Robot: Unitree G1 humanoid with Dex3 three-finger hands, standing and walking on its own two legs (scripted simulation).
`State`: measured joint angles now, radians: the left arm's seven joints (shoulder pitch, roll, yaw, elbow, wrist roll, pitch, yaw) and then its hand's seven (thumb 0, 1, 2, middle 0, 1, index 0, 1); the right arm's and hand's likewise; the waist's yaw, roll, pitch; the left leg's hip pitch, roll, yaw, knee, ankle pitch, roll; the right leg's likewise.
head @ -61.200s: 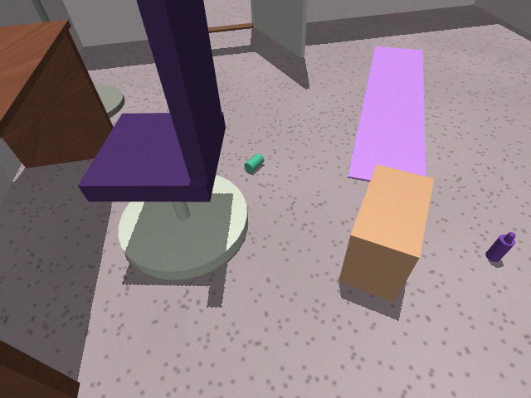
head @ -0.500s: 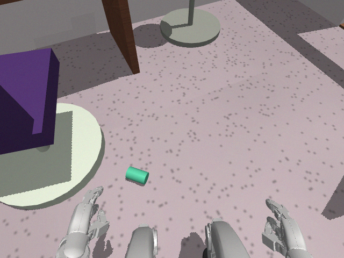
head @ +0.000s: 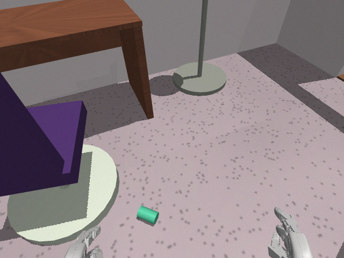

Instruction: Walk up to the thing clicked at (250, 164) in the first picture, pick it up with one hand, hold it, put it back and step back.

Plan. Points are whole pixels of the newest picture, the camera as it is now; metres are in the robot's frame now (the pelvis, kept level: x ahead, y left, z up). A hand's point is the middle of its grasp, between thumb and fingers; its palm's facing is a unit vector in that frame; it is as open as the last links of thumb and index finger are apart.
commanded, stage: home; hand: left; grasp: from above
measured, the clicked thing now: (148, 214) +0.50 +0.17 -0.68
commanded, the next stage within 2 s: stand in 1.84 s
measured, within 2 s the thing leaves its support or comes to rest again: neither
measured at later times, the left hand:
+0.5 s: hand out of the picture +0.17 +0.18 -0.05, palm faces +0.04 -0.98 -0.19, open 7.4 cm
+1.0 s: hand out of the picture +0.16 +0.18 -0.05, palm faces +0.04 -0.98 -0.19, open 7.4 cm
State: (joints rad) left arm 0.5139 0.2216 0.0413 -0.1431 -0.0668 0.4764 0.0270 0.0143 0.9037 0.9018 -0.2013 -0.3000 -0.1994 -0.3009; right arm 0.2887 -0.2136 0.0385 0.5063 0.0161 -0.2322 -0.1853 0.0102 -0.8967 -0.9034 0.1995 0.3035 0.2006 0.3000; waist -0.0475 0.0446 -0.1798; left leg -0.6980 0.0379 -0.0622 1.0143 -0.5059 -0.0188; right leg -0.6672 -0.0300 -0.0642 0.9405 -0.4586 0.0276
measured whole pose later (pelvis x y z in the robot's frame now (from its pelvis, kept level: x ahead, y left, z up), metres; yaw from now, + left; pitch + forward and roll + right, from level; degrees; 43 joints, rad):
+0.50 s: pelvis +0.00 +0.00 +0.00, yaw +0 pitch +10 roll -3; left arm 0.50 0.23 0.03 -0.13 -0.06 0.45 0.03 0.02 0.90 0.90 -0.20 -0.30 -0.20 -0.30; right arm 0.29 -0.22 0.03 0.55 0.01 -0.23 -0.18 0.01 -0.90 -0.90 0.20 0.30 0.20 0.30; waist -0.05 0.04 -0.16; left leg -0.69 0.04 -0.06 1.02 -0.51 -0.02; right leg -0.66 -0.03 -0.06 0.94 -0.46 0.03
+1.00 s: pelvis +0.00 +0.00 +0.00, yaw +0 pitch +10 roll -3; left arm 0.50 0.23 0.03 -0.14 -0.06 0.46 0.02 0.02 0.90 0.90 -0.20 -0.30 -0.20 -0.30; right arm 0.28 -0.21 0.04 0.54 0.01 -0.24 -0.18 0.01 -0.90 -0.90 0.20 0.30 0.20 0.30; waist -0.04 0.04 -0.16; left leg -0.69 0.04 -0.06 1.02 -0.51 -0.02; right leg -0.66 -0.02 -0.06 0.94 -0.45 0.03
